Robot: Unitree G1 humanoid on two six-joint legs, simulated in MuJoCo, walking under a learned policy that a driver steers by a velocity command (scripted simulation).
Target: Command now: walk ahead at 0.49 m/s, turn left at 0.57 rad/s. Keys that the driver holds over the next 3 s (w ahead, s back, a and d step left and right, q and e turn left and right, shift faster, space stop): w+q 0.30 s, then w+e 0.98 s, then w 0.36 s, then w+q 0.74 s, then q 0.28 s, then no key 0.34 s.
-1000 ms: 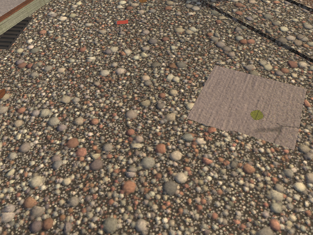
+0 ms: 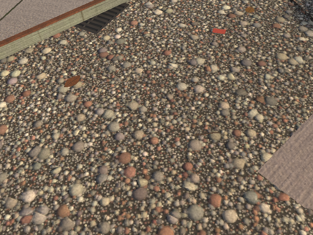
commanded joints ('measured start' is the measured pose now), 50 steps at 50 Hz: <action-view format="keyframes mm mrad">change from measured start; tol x32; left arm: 1 -13 93 15 -38 -5 -18 1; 50 -24 193 53 4 -18 27 -17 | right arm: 1 -87 26 26 -91 1 -10 29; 50 -40 -14 52 -48 -10 -49 -41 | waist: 1 -15 -144 6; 34 -60 -16 69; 41 98 -173 -336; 50 -19 -75 -19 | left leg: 1 -57 30 13 -153 140 2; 10 167 -58 138 -458 112 103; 14 911 141 -313 -620 -116 295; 21 449 160 -171 -835 409 195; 37 665 170 135 -510 952 63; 39 376 56 185 63 501 26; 40 -16 -100 85 389 -355 -12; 50 33 71 -1 -141 49 -110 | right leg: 1 22 -251 96 -147 478 -102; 11 179 -276 -83 223 965 -52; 13 -146 -224 -118 622 738 -3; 15 -573 -40 49 1148 -231 35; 35 -407 -11 34 205 266 -70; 38 -92 70 22 129 234 -135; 40 447 -355 657 172 555 -386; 42 297 -334 670 -15 156 -387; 50 -153 -117 394 -129 333 -249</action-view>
